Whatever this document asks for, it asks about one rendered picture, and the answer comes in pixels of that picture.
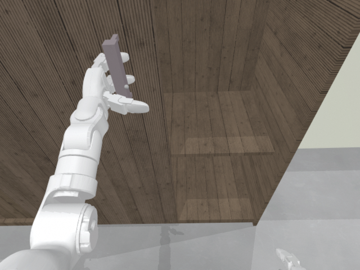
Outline left robot hand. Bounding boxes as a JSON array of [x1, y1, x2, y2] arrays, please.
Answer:
[[83, 52, 149, 115]]

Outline left robot forearm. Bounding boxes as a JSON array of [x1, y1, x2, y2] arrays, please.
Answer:
[[30, 97, 109, 248]]

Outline left robot upper arm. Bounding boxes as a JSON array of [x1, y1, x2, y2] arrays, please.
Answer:
[[0, 203, 98, 270]]

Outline wardrobe door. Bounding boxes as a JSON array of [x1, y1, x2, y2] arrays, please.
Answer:
[[0, 190, 34, 218], [0, 0, 178, 224]]

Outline right robot hand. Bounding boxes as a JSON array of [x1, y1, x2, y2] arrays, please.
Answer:
[[276, 248, 306, 270]]

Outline handle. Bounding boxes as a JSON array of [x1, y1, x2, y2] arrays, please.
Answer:
[[102, 34, 132, 98]]

